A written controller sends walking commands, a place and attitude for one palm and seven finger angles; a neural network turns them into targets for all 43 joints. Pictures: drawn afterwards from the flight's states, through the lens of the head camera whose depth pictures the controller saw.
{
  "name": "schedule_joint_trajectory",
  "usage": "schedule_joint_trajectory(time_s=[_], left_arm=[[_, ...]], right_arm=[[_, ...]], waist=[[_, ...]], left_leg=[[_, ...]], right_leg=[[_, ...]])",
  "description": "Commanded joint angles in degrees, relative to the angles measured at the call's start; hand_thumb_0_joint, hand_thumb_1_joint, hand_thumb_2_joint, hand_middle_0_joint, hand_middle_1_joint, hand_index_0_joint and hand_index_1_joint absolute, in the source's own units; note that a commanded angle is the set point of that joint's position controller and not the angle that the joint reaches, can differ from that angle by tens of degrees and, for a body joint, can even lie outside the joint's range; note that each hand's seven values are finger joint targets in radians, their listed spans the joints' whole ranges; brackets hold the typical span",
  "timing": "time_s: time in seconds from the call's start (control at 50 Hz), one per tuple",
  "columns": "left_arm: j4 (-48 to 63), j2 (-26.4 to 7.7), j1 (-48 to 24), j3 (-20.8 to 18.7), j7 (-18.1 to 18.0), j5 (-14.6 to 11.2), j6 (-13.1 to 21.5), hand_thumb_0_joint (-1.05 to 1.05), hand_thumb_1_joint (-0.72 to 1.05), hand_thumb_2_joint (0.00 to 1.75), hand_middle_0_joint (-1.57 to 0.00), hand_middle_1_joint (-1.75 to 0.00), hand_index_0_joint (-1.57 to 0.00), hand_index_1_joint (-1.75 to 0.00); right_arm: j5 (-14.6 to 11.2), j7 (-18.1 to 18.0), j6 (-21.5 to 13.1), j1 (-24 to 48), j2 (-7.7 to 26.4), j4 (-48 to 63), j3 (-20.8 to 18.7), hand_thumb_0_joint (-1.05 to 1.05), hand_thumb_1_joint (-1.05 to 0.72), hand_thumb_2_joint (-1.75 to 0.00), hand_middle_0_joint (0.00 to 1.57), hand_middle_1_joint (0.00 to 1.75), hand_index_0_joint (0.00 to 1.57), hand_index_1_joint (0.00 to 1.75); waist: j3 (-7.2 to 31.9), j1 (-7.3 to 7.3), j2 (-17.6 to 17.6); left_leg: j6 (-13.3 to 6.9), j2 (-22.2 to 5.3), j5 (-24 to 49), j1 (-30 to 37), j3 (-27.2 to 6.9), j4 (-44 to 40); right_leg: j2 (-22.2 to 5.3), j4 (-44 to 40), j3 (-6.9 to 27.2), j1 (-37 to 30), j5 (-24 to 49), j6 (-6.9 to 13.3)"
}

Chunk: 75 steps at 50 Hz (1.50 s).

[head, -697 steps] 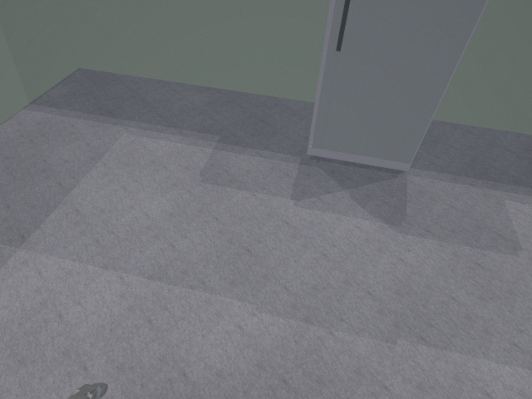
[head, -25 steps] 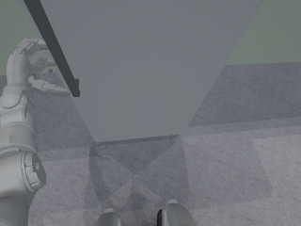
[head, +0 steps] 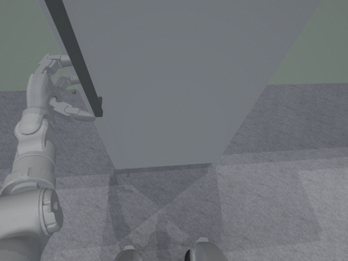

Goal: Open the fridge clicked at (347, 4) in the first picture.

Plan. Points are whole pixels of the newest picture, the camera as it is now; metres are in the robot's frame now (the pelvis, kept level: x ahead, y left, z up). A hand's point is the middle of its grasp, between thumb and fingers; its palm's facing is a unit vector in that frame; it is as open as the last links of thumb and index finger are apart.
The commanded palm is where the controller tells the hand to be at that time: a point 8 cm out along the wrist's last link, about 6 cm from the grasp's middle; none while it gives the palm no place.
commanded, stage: slide the fingers in behind the handle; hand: left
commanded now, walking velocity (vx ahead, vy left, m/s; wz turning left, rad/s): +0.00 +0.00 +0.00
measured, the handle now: (75, 43) +0.52 +0.20 +0.17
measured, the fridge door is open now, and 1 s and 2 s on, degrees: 0 0 0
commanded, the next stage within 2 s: grip the handle and tug to test in 1.20 s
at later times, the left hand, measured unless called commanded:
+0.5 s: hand (89, 90) +0.47 +0.18 +0.09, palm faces +0.06 -1.00 -0.02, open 14.0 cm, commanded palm +0.44 +0.23 +0.09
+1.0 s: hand (93, 91) +0.47 +0.17 +0.09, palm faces +0.06 -1.00 -0.02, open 14.0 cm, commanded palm +0.44 +0.22 +0.09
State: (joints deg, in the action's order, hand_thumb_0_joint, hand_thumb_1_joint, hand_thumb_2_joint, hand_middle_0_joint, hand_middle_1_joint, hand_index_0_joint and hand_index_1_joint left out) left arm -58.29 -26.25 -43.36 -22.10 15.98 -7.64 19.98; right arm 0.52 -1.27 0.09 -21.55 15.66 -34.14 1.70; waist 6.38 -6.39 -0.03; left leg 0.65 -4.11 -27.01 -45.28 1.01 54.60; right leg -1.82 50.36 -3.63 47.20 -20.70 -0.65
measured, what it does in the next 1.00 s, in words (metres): stands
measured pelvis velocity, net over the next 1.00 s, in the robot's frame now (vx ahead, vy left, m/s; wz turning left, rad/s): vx -0.01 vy -0.01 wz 0.00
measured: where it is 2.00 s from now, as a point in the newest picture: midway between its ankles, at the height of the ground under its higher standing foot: outside the picture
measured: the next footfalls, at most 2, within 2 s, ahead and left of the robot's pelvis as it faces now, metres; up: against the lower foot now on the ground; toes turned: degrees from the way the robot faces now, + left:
none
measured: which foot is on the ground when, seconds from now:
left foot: down 0.00-1.00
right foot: down 0.00-1.00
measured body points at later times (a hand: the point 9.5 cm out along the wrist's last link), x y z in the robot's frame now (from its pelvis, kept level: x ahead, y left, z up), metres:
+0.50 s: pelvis +0.00 -0.01 +0.00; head +0.10 +0.00 +0.44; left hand +0.46 +0.24 +0.09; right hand +0.04 -0.27 -0.11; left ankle -0.01 +0.12 -0.68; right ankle +0.03 -0.13 -0.68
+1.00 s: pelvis -0.01 -0.01 +0.00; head +0.08 +0.00 +0.44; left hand +0.46 +0.22 +0.09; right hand +0.04 -0.27 -0.11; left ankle -0.01 +0.12 -0.68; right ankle +0.03 -0.13 -0.68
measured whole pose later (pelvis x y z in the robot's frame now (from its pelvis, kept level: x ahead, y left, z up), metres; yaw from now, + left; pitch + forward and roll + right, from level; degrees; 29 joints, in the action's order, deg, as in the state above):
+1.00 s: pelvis -0.01 -0.01 +0.00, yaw +0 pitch +17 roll -1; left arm -60.3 -22.2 -44.6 -20.6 9.6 -5.4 20.2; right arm 0.7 -0.6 -0.7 -21.6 15.3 -34.9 1.6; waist 6.3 -6.8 -0.7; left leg 1.2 -4.0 -25.9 -44.1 1.4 53.4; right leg -1.8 50.9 -3.1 47.0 -20.4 0.0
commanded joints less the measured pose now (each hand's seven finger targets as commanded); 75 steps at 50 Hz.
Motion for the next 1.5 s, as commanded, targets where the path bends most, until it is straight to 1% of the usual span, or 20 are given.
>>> schedule_joint_trajectory(time_s=[0.0,0.06,0.2,0.22,0.3,0.38,0.44,0.52,0.62,0.66,0.76,0.9,1.0,1.06,1.12,1.22,1.28,1.34,1.46,1.48], left_arm=[[9.5,-12.4,-23.8,-1.3,-0.8,-0.6,1.9,0.0,-0.5,0.3,-0.3,-1.2,-0.3,-1.2],[11.9,-13.2,-24.4,-2.1,-1.6,-0.4,1.9,0.0,-0.5,0.3,-0.3,-1.2,-0.3,-1.2],[12.6,-9.5,-24.3,0.0,-3.7,0.0,3.0,0.0,-0.5,0.3,-0.3,-1.2,-0.3,-1.2],[12.0,-9.7,-24.7,0.0,-4.0,0.1,2.9,0.0,-0.5,0.3,-0.3,-1.2,-0.3,-1.2],[12.9,-11.6,-22.2,-2.2,-4.7,0.4,2.7,0.0,-0.5,0.3,-0.3,-1.2,-0.3,-1.2],[14.2,-9.7,-22.4,-0.4,-5.2,0.8,2.9,0.0,-0.5,0.3,-0.3,-1.2,-0.3,-1.2],[14.6,-12.3,-23.3,-2.4,-5.5,0.8,3.6,0.0,-0.5,0.3,-0.3,-1.2,-0.3,-1.2],[15.5,-6.6,-22.8,1.6,-5.1,0.3,4.1,0.0,-0.5,0.3,-0.3,-1.2,-0.3,-1.2],[9.9,-7.9,-24.4,0.8,-5.0,0.3,2.9,0.0,-0.5,0.3,-0.3,-1.2,-0.3,-1.2],[10.2,-9.1,-26.4,0.3,-5.4,0.9,3.2,0.0,-0.5,0.3,-0.3,-1.2,-0.3,-1.2],[13.2,-8.8,-27.9,0.6,-6.4,1.3,5.8,0.0,-0.5,0.3,-0.3,-1.2,-0.3,-1.2],[9.2,-9.0,-23.7,-0.2,-6.5,1.2,3.7,0.0,-0.5,0.3,-0.3,-1.2,-0.3,-1.2],[10.8,-9.6,-26.8,0.1,-6.4,1.5,4.6,0.0,-0.5,0.3,-0.3,-1.2,-0.3,-1.2],[13.1,-6.5,-28.5,2.5,-6.1,1.0,6.1,0.0,-0.5,0.3,-0.3,-1.2,-0.3,-1.2],[9.8,-6.6,-26.4,1.9,-6.0,0.7,5.4,0.0,-0.5,0.3,-0.3,-1.2,-0.3,-1.2],[8.9,-7.8,-26.7,1.3,-6.5,1.7,3.9,0.0,-0.5,0.3,-0.3,-1.2,-0.3,-1.2],[13.3,-6.5,-28.1,2.1,-7.5,1.7,5.3,0.0,-0.5,0.3,-0.3,-1.2,-0.3,-1.2],[13.3,-7.1,-27.4,1.0,-8.2,1.1,6.1,0.0,-0.36,0.36,-0.32,-1.22,-0.32,-1.22],[14.0,-6.4,-24.5,1.8,-8.3,2.1,5.3,0.0,-0.08,0.48,-0.35,-1.26,-0.35,-1.26],[12.9,-6.6,-24.3,1.6,-8.2,2.0,4.9,0.0,-0.03,0.5,-0.35,-1.27,-0.35,-1.27]], right_arm=[[-0.1,-0.3,-1.2,-7.3,9.4,3.6,-3.4,0.0,-0.9,-0.9,0.2,0.3,0.2,0.3],[0.0,-0.1,-1.1,-7.1,9.3,4.1,-3.4,0.0,-0.9,-0.9,0.2,0.3,0.2,0.3],[0.2,0.4,-1.5,-7.4,8.8,3.9,-3.6,0.0,-0.9,-0.9,0.2,0.3,0.2,0.3],[0.2,0.4,-1.4,-7.5,8.9,3.5,-3.6,0.0,-0.9,-0.9,0.2,0.3,0.2,0.3],[0.3,0.4,-1.3,-7.6,8.9,4.0,-3.7,0.0,-0.9,-0.9,0.2,0.3,0.2,0.3],[0.2,0.6,-1.4,-7.2,8.2,4.2,-3.5,0.0,-0.9,-0.9,0.2,0.3,0.2,0.3],[0.3,0.1,-1.5,-7.1,8.7,4.3,-3.6,0.0,-0.9,-0.9,0.2,0.3,0.2,0.3],[0.1,0.4,-2.1,-6.9,8.1,3.8,-3.8,0.0,-0.9,-0.9,0.2,0.3,0.2,0.3],[-0.1,0.1,-2.0,-6.9,8.7,2.7,-3.7,0.0,-0.9,-0.9,0.2,0.3,0.2,0.3],[0.0,-0.1,-2.1,-6.5,8.5,3.1,-3.5,0.0,-0.9,-0.9,0.2,0.3,0.2,0.3],[0.3,0.1,-2.8,-6.4,8.2,3.1,-3.6,0.0,-0.9,-0.9,0.2,0.3,0.2,0.3],[0.1,0.3,-2.3,-6.4,8.7,3.5,-3.6,0.0,-0.9,-0.9,0.2,0.3,0.2,0.3],[0.2,-0.1,-2.3,-6.0,8.5,3.8,-3.3,0.0,-0.9,-0.9,0.2,0.3,0.2,0.3],[0.2,0.1,-2.9,-6.1,8.2,3.3,-3.5,0.0,-0.9,-0.9,0.2,0.3,0.2,0.3],[0.3,0.2,-2.8,-6.6,8.7,2.6,-3.6,0.0,-0.9,-0.9,0.2,0.3,0.2,0.3],[0.3,0.2,-2.4,-6.7,8.8,3.1,-3.5,0.0,-0.9,-0.9,0.2,0.3,0.2,0.3],[0.6,0.4,-2.5,-6.9,8.4,3.3,-3.6,0.0,-0.9,-0.9,0.2,0.3,0.2,0.3],[0.7,0.5,-2.7,-6.9,8.6,3.3,-3.7,0.0,-0.9,-0.9,0.2,0.3,0.2,0.3],[0.5,0.6,-2.4,-6.6,8.4,3.5,-3.9,0.0,-0.9,-0.9,0.2,0.3,0.2,0.3],[0.5,0.6,-2.2,-6.8,8.5,3.2,-3.9,0.0,-0.9,-0.9,0.2,0.3,0.2,0.3]], waist=[[21.8,-0.87,-5.4],[24.2,-0.35,-6.9],[24.4,-0.55,-6.2],[23.6,-1.08,-3.8],[25.1,0.38,-3.8],[24.1,0.11,-4.4],[23.3,0.18,-3.0],[24.7,-0.35,-5.8],[19.2,-1.38,-0.1],[19.8,-1.12,-3.6],[25.1,-0.4,-5.9],[22.3,-0.41,-1.4],[22.0,-0.67,-2.0],[24.3,-1.2,-6.6],[22.7,-1.09,-2.4],[21.2,-0.66,-4.3],[25.0,-0.44,-6.2],[24.8,-0.47,-3.3],[24.9,-0.14,-5.4],[23.7,-0.38,-3.1]], left_leg=[[-1.2,2.9,20.9,11.0,-1.5,-7.3],[-1.1,3.0,23.4,12.6,-1.5,-7.0],[-0.8,2.8,24.6,13.8,-1.9,-6.8],[-0.9,2.7,23.7,12.9,-1.8,-7.0],[-1.1,3.1,23.8,11.3,-1.0,-7.1],[-1.4,3.4,22.1,10.1,-0.3,-7.5],[-1.6,3.6,19.8,8.5,-0.3,-7.6],[-1.4,3.5,21.2,12.2,0.0,-7.7],[-1.7,3.7,14.5,6.7,0.0,-8.6],[-1.8,4.0,14.1,6.8,0.2,-8.3],[-1.5,4.0,17.6,10.1,-0.5,-7.2],[-1.7,3.9,15.4,6.8,0.1,-8.1],[-1.8,4.0,13.6,6.9,-0.1,-8.2],[-1.4,3.8,16.7,11.7,-0.6,-7.6],[-1.4,3.6,15.4,9.5,-0.8,-7.9],[-1.3,3.8,15.4,8.7,-0.8,-8.4],[-1.0,3.5,20.1,13.1,-1.5,-7.8],[-1.2,3.6,19.7,11.6,-1.4,-7.6],[-1.1,3.6,21.3,12.8,-0.8,-7.8],[-1.2,3.5,20.2,11.6,-0.8,-8.0]], right_leg=[[3.2,-3.9,1.4,-14.7,17.7,2.1],[3.2,-3.4,1.5,-15.3,19.4,2.1],[3.3,-3.2,1.2,-14.6,19.5,2.1],[3.3,-3.4,1.2,-15.0,19.5,2.0],[3.1,-3.4,1.9,-18.4,21.7,2.0],[3.0,-3.8,2.4,-19.8,22.4,1.9],[3.0,-4.0,2.7,-20.7,21.3,2.0],[3.0,-4.5,2.5,-19.1,21.4,2.0],[2.7,-5.7,2.7,-19.1,17.3,1.6],[2.5,-5.5,3.2,-18.6,16.6,1.8],[2.7,-3.9,3.0,-18.5,18.6,2.0],[2.6,-4.8,2.9,-19.7,18.0,1.7],[2.6,-5.0,3.2,-19.0,15.9,1.8],[2.9,-4.3,2.6,-16.2,16.8,2.1],[2.9,-4.6,2.3,-16.7,15.8,1.9],[2.7,-4.5,2.1,-15.6,15.3,2.1],[2.9,-3.5,1.6,-15.0,17.5,2.2],[3.0,-3.6,1.8,-16.6,18.1,2.1],[3.0,-3.9,1.9,-17.1,19.8,2.1],[3.0,-4.1,1.8,-17.2,19.3,2.0]])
